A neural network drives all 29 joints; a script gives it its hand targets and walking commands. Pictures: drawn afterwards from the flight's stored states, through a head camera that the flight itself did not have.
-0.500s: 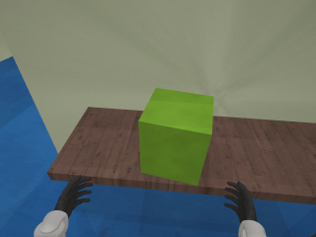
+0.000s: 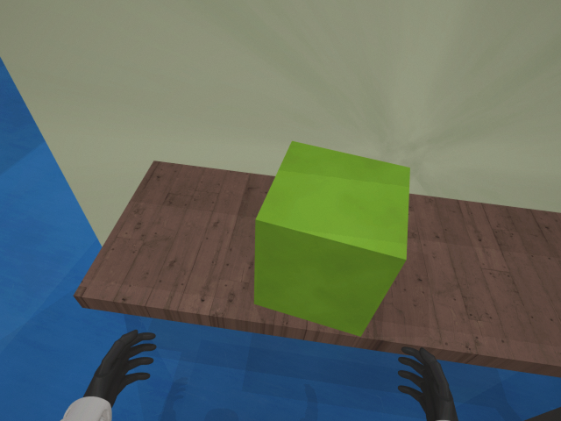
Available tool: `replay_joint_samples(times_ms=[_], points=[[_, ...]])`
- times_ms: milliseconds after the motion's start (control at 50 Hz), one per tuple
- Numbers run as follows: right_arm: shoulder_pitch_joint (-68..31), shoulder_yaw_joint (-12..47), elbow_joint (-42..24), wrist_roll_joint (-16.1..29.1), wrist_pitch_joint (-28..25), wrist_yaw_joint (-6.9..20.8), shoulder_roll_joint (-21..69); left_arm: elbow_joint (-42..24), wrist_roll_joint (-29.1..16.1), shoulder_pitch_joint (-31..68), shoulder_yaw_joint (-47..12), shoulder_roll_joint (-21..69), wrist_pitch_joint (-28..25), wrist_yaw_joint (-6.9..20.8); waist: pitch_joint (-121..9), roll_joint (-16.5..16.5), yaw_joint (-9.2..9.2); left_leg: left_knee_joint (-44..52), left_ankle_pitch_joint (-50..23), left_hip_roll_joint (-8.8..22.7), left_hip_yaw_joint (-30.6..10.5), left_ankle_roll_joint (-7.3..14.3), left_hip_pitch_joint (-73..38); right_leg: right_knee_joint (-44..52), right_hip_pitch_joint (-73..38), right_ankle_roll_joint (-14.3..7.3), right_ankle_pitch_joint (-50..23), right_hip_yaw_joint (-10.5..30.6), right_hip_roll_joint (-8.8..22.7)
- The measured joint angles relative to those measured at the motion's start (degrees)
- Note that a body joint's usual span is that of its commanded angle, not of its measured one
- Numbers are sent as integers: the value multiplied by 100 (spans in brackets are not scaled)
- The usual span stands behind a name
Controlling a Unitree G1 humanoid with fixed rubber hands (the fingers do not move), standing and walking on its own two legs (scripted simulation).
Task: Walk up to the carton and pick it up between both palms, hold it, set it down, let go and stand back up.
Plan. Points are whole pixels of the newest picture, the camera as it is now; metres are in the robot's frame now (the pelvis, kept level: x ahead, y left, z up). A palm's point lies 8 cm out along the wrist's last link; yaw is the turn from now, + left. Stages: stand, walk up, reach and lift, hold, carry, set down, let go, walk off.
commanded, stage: set down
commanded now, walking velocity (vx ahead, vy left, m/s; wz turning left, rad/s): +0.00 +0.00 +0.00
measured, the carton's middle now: (326, 240) +0.43 -0.07 -0.01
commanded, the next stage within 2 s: let go in 0.52 s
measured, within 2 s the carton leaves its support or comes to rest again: neither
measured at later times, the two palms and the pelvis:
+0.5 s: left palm (113, 395) +0.16 +0.24 -0.05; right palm (434, 417) +0.17 -0.21 -0.06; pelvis +0.01 +0.00 +0.00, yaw -1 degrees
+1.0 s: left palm (127, 417) +0.14 +0.21 -0.07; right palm out of the picture +0.13 -0.23 -0.07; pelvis -0.03 -0.01 +0.00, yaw -1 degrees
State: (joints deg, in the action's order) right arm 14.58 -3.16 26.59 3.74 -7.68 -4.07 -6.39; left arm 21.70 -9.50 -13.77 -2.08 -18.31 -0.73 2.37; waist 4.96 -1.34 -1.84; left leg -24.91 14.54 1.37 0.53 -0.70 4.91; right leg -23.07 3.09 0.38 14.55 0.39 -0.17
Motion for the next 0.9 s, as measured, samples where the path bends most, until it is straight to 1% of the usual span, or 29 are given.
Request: replay_joint_samples(times_ms=[60, 140, 280, 380, 440, 500, 600, 760, 840, 900], points=[[157, 64, 34, 60, -225, 41, -75, -95, 59, -165, 18, 25, -31, 13, -38, 5, 20, 8, 66, 15, 12, 15, -62, 119, -107, 15, -1, 14, -14], [284, 142, 223, 97, -443, 123, -128, -68, 194, -296, 46, 107, 2, 21, -91, 20, 35, 49, 123, 24, 46, 31, -169, 247, -239, 33, -5, 50, -22], [344, 162, 446, 61, -602, 254, -163, -58, 299, -346, -8, 292, 96, -44, -98, 112, 21, 103, 158, 19, 95, 53, -292, 343, -362, 55, -10, 100, -16], [278, 227, 427, 43, -628, 282, -232, -4, 325, -300, 4, 386, 153, -59, -71, 179, 15, 173, 113, 12, 109, 53, -340, 365, -383, 54, -35, 113, -9], [207, 256, 443, 17, -629, 286, -271, 19, 363, -278, 39, 414, 189, -64, -57, 198, 11, 211, 71, 12, 104, 42, -349, 366, -377, 43, -55, 107, -10], [71, 249, 643, -55, -581, 288, -304, 140, 438, -225, 87, 447, 276, -60, -37, 209, 16, 242, 21, 18, 89, 26, -350, 364, -367, 27, -82, 91, -17], [-26, 201, 744, -163, -459, 261, -306, 255, 427, -147, 59, 443, 422, -46, -17, 196, 27, 251, -63, 27, 49, -6, -276, 293, -270, -7, -111, 49, -27], [-157, 195, 893, -317, -281, 262, -221, 444, 507, 91, 57, 418, 574, -94, -36, 94, 87, 202, -184, 45, -9, -62, -116, 103, -64, -67, -137, -15, -46], [-236, 173, 1002, -393, -182, 285, -147, 560, 580, 224, 45, 425, 707, -129, -59, 31, 129, 162, -223, 47, -11, -80, -60, -14, 28, -85, -134, -22, -47], [-325, 133, 1127, -457, -69, 324, -122, 708, 655, 365, 38, 464, 841, -168, -50, 0, 126, 129, -242, 43, 10, -84, -39, -113, 87, -90, -125, -7, -40]])
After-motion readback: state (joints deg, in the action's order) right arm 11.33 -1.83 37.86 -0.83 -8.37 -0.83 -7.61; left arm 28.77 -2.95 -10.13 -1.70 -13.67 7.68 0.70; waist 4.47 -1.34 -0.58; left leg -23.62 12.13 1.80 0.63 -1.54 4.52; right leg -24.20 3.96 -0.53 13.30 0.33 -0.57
